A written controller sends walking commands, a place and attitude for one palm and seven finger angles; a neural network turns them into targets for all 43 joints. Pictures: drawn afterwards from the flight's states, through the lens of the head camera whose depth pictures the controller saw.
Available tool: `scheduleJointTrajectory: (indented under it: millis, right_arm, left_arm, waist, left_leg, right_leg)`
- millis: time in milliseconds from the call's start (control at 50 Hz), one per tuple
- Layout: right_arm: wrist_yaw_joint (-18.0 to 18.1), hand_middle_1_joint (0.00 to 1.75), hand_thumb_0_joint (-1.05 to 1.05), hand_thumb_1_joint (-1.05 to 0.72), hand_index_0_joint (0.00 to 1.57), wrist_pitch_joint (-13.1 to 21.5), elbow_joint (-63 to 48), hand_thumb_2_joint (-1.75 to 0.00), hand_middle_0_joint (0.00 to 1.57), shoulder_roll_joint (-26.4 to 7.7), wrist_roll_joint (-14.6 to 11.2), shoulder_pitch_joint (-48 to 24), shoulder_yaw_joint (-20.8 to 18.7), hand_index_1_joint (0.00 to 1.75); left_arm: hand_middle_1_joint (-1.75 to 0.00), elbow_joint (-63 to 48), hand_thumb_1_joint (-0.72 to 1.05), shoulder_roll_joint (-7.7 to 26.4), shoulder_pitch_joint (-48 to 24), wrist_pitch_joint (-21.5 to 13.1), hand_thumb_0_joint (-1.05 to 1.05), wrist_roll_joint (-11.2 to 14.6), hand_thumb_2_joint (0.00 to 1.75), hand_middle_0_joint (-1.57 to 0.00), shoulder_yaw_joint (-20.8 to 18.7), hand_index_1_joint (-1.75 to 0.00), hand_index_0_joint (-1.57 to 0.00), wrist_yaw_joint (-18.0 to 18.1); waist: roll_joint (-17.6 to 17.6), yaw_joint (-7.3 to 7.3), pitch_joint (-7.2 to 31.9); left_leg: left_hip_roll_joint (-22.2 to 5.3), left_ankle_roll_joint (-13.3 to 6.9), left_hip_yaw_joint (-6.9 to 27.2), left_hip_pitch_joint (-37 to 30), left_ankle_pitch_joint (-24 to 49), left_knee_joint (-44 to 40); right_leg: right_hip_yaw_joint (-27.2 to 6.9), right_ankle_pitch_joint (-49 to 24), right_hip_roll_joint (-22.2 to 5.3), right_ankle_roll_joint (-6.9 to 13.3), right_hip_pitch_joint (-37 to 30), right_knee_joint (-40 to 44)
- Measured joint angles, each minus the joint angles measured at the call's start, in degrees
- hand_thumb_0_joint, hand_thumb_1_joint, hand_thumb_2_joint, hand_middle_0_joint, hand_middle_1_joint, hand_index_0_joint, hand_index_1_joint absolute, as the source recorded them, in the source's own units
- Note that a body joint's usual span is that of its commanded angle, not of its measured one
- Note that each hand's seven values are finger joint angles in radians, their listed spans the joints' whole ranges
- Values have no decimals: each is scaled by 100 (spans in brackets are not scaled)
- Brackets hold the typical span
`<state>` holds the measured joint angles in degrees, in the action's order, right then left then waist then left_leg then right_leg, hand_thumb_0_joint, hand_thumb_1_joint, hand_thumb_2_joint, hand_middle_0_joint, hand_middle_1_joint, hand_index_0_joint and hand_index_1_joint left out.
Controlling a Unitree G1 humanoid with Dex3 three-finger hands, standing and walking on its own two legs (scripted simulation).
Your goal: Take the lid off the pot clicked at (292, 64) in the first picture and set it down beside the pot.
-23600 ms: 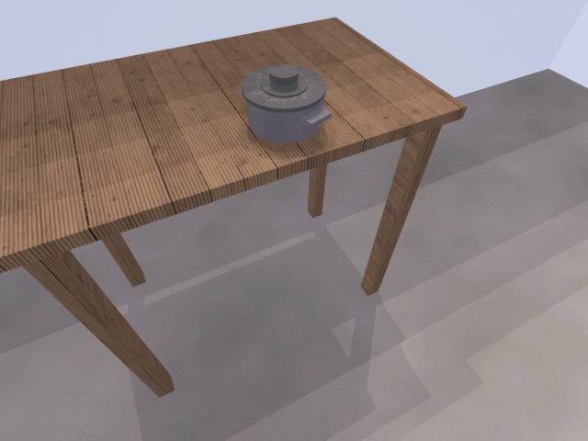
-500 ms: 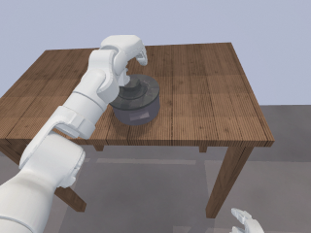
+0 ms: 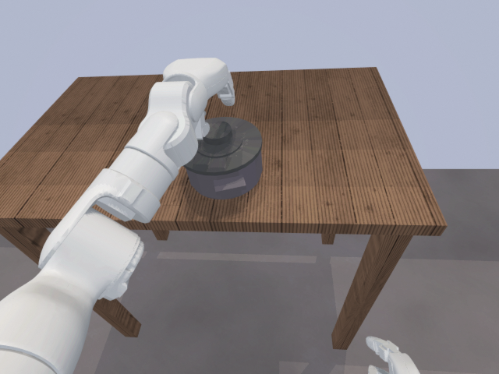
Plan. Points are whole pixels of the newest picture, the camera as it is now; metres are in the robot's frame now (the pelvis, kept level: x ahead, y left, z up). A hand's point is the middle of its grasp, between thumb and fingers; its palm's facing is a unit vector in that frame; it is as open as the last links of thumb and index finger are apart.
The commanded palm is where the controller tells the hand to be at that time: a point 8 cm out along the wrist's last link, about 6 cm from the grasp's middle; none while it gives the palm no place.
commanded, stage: move the open hand above the knob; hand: left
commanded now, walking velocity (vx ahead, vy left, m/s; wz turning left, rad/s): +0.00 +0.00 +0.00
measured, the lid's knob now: (217, 132) +0.48 +0.07 +0.15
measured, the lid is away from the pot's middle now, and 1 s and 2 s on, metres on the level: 0.00 0.00 0.00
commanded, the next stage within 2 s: lower the open fingers around the knob in 0.18 s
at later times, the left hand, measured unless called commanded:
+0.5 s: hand (199, 112) +0.44 +0.08 +0.23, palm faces -0.13 -0.04 -0.99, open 9.7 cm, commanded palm +0.41 +0.08 +0.27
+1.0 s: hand (208, 131) +0.44 +0.07 +0.19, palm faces -0.23 -0.04 -0.97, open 9.8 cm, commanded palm +0.42 +0.08 +0.23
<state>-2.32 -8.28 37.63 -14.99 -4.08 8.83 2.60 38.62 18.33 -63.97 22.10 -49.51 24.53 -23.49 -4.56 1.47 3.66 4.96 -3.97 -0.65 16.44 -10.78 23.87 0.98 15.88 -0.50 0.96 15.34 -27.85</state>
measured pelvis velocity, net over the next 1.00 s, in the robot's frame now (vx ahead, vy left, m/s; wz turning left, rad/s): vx -0.01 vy -0.01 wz -0.01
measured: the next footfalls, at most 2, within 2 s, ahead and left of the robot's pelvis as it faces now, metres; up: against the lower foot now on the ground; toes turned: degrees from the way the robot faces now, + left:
none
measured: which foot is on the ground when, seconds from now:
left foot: down 0.00-1.00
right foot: down 0.00-1.00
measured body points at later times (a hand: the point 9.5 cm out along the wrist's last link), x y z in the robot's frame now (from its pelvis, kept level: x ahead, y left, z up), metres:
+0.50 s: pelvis -0.01 +0.00 +0.00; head -0.02 -0.04 +0.45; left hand +0.44 +0.08 +0.28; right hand +0.17 -0.23 -0.11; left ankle +0.01 +0.08 -0.74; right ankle -0.02 -0.11 -0.74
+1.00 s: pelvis -0.01 -0.01 +0.00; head -0.01 -0.04 +0.45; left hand +0.45 +0.07 +0.24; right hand +0.13 -0.25 -0.13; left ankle +0.01 +0.08 -0.74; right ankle -0.02 -0.11 -0.74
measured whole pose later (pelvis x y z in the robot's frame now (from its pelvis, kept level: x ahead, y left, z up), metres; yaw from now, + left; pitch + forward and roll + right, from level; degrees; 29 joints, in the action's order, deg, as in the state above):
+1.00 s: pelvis -0.01 -0.01 +0.00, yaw +0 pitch +2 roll +1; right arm -0.2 -8.3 39.7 -15.2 -4.1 9.7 3.2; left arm 44.8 16.9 -62.2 21.2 -48.5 22.8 -21.1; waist -3.9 2.5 3.2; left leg 4.1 -3.2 -0.6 16.3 -11.1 25.0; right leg 1.0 15.9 0.3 1.7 15.2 -28.8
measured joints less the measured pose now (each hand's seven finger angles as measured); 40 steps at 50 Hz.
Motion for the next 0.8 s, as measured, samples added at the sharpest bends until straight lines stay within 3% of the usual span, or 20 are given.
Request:
scheduleJointTrajectory:
  millis: [60,120,220,320,400,540,680,800]
  right_arm:
    - [56,30,1,-91,20,77,38,-90,20,-7,8,-14,0,30]
    - [124,30,1,-91,20,219,123,-90,20,25,19,-61,30,30]
    - [25,30,1,-91,20,132,101,-90,20,34,8,-11,23,30]
    - [-41,30,1,-91,20,-96,-20,-90,20,-21,-28,-30,25,30]
    - [52,30,1,-91,20,65,1,-90,20,-6,-15,-134,12,30]
    - [50,30,1,-91,20,-7,-17,-90,20,15,-43,-262,60,30]
    - [110,30,1,-91,20,83,-34,-90,20,10,-26,-208,22,30]
    - [140,30,1,-91,20,84,142,-90,20,43,-15,-129,80,30]
  left_arm:
    - [-9,-283,-34,0,168,-183,0,101,168,-90,100,-9,-90,-62]
    - [-9,-78,-34,12,-45,-278,0,169,168,-90,-52,-9,-90,51]
    - [-9,355,-34,-14,-320,-55,0,58,168,-90,-296,-9,-90,275]
    - [-9,-320,-34,8,326,24,0,86,168,-90,-131,-9,-90,90]
    - [-9,-644,-34,118,453,-149,0,181,168,-90,31,-9,-90,15]
    - [-9,153,-35,15,69,33,0,171,168,-90,-144,-9,-90,115]
    - [-9,-345,-34,37,455,-88,0,176,168,-90,229,-8,-89,48]
    - [-9,561,-35,-111,-11,-57,0,157,168,-90,-83,-8,-89,202]
  waist:
    - [-32,26,-39]
    - [-9,52,-50]
    - [5,18,50]
    - [-37,-15,13]
    - [-27,-23,-47]
    - [54,-43,-10]
    - [36,-29,-101]
    - [54,28,-15]
  left_leg:
    - [5,-17,17,-57,-24,22]
    - [3,-16,-15,-95,-20,-2]
    - [-13,6,-72,-61,14,-56]
    - [-29,6,-54,-103,-1,-16]
    - [-26,8,-19,-165,-7,13]
    - [-41,50,-8,-79,36,32]
    - [-42,52,54,-63,25,102]
    - [-50,69,19,-32,21,83]
  right_leg:
    - [17,8,-4,-9,-79,15]
    - [-17,8,-2,-8,-90,6]
    - [-77,-15,12,-2,-12,1]
    - [-56,-19,29,5,-81,8]
    - [-19,-8,26,16,-157,-9]
    - [-4,-27,38,42,-56,-66]
    - [62,-22,41,59,-82,-84]
    - [24,-9,47,64,-16,-110]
